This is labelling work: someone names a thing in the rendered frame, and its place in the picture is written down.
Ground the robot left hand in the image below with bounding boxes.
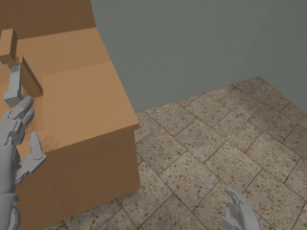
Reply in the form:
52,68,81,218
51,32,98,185
0,95,46,195

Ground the tap lever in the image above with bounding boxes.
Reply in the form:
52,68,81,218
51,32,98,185
3,64,24,107

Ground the counter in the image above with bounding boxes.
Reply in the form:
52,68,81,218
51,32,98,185
0,0,141,230

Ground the robot left forearm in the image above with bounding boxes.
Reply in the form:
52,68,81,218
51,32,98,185
0,193,21,230

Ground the robot right hand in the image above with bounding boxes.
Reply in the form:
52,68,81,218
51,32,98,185
223,186,261,230

